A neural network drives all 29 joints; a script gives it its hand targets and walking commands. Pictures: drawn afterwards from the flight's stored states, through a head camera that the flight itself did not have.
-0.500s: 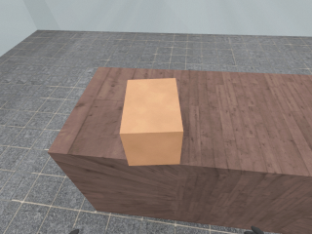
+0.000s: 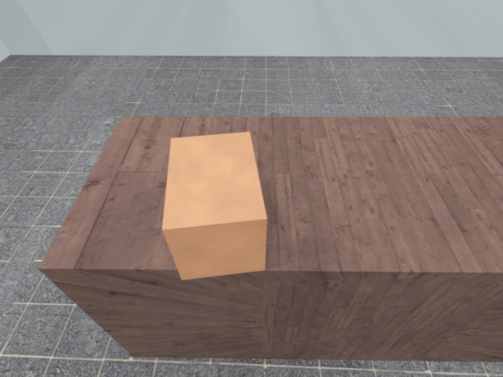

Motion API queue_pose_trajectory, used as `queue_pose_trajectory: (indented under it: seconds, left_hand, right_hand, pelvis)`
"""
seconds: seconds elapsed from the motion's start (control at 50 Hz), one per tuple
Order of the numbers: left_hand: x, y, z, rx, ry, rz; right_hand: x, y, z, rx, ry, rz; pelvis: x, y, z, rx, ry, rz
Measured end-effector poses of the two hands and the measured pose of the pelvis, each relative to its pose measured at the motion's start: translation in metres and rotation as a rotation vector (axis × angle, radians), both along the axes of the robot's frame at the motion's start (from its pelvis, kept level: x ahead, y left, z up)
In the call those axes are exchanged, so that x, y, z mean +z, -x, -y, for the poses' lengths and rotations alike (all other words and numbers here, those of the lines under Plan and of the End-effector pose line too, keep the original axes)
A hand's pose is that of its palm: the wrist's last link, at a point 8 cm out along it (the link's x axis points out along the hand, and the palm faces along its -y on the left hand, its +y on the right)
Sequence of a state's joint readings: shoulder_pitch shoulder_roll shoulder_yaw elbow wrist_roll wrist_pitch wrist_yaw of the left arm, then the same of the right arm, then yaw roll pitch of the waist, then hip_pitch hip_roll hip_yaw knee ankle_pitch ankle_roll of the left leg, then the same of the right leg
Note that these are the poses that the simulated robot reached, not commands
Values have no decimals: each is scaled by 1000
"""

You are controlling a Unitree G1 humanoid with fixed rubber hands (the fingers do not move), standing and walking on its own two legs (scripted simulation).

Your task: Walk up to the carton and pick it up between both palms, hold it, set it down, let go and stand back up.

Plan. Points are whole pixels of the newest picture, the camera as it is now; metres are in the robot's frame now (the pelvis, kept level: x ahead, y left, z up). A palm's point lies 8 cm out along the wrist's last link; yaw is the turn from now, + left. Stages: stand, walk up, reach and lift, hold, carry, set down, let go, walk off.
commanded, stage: stand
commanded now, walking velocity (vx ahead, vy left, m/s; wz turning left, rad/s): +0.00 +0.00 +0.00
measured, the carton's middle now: (217, 202) +0.46 +0.09 -0.01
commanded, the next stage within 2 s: none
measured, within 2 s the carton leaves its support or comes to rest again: neither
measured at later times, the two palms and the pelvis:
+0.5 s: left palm out of the picture +0.08 +0.26 -0.12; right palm out of the picture +0.03 -0.25 -0.13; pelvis +0.04 +0.01 +0.00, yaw -2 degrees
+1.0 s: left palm out of the picture +0.04 +0.26 -0.14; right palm out of the picture -0.01 -0.21 -0.14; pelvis +0.04 +0.02 +0.00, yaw -3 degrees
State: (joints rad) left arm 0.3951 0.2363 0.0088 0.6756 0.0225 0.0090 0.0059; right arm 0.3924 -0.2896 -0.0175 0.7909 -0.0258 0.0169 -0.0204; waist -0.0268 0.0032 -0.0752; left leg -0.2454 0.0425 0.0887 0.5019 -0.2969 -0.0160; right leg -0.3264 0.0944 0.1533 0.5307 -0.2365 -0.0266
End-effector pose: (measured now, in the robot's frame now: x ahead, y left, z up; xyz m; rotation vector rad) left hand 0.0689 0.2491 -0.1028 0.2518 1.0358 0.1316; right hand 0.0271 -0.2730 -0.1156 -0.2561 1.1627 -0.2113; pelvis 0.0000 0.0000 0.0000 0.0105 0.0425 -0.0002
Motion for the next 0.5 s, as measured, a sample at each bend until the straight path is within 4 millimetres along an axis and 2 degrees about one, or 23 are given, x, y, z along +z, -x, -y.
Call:
queue_pose_trajectory:
  seconds: [0.26, 0.38, 0.5]
  left_hand:
    - [-2, -8, -14, 32, -36, -67]
    - [-11, -10, -14, 37, -20, -96]
    - [-19, -10, -12, 37, 1, -135]
  right_hand:
    - [-12, -18, -17, -22, -39, -24]
    - [-10, -17, -17, -38, -21, -57]
    - [-10, -7, -21, -65, -12, -104]
  pelvis:
    - [0, -24, -6, -18, 4, 8]
    - [0, -31, -9, -28, 9, 13]
    - [1, -36, -13, -34, 10, 21]
